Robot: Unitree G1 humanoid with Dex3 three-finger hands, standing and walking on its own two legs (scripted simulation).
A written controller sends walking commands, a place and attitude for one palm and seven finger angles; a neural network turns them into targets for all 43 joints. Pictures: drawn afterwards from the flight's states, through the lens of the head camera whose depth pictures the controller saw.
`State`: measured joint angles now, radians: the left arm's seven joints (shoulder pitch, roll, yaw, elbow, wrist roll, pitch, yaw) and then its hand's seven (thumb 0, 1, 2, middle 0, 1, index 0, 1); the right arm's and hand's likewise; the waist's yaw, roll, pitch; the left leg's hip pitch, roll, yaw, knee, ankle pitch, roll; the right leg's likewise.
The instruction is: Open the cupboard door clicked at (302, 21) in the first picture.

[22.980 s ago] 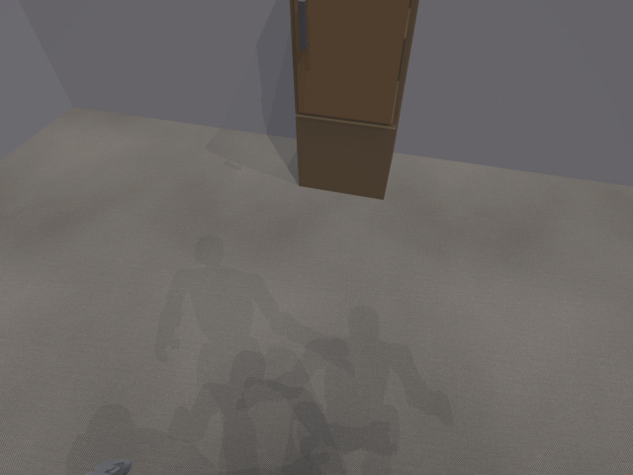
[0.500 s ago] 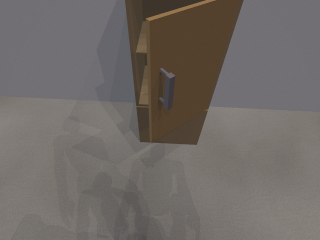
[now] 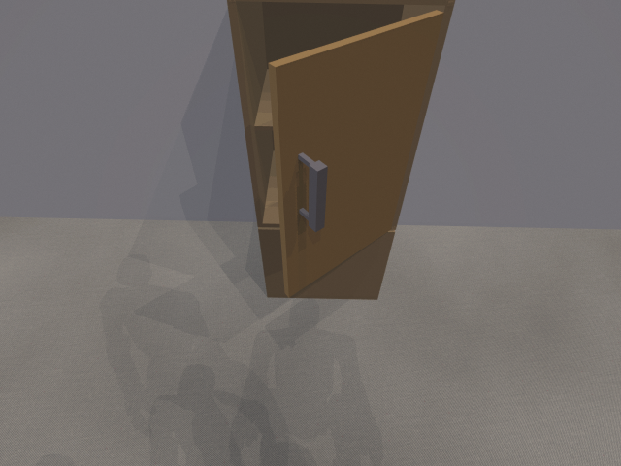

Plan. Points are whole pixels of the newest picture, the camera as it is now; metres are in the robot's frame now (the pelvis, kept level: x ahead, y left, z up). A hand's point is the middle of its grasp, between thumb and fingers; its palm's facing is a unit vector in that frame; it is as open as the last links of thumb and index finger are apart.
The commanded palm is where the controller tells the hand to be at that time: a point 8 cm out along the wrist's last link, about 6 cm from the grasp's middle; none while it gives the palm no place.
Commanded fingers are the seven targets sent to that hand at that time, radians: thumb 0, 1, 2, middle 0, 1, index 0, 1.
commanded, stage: let the arm hang, fingers relaxed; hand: left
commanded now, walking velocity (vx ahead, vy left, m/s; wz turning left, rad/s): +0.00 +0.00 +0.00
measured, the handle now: (310, 192) +0.58 +0.03 +0.01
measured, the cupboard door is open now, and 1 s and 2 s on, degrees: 40 40 40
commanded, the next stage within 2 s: look to check the result in 0.08 s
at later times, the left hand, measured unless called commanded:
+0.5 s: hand out of the picture -0.02 +0.15 -0.17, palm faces +0.06 -0.98 -0.17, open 7.4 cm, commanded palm none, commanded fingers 0.00 0.90 0.90 -0.20 -0.30 -0.20 -0.30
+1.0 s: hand out of the picture +0.02 +0.16 -0.18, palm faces +0.00 -0.98 -0.18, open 7.4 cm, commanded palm none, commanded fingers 0.00 0.90 0.90 -0.20 -0.30 -0.20 -0.30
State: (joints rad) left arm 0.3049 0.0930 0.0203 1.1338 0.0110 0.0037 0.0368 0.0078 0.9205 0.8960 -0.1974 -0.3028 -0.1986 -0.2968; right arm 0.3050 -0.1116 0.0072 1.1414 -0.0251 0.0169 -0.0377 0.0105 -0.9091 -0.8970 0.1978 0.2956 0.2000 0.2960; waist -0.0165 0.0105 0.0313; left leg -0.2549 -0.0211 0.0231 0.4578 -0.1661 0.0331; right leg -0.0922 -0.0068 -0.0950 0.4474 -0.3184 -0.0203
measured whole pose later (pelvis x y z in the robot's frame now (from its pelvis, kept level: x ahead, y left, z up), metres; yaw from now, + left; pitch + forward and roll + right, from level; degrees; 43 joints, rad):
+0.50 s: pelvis +0.02 +0.00 +0.00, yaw +0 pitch -2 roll +0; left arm 0.33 0.11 0.02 1.15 0.01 0.00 0.03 0.00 0.91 0.90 -0.20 -0.30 -0.20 -0.30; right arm 0.27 -0.13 0.01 1.15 -0.02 0.02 -0.04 0.01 -0.91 -0.90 0.20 0.30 0.20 0.30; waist -0.01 0.01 0.07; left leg -0.23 -0.02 0.02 0.44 -0.18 0.03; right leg -0.06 -0.01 -0.10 0.41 -0.32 -0.02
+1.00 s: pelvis +0.03 -0.01 +0.00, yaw -5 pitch +0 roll +0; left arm 0.30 0.12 0.06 1.10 0.02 0.04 0.02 0.00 0.91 0.90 -0.20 -0.30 -0.20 -0.30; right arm 0.23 -0.15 -0.02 1.10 -0.02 0.03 -0.05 0.01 -0.91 -0.90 0.20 0.30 0.20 0.30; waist 0.00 0.01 0.08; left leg -0.27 0.02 0.09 0.53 -0.26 0.02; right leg -0.12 0.02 -0.03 0.49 -0.36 -0.03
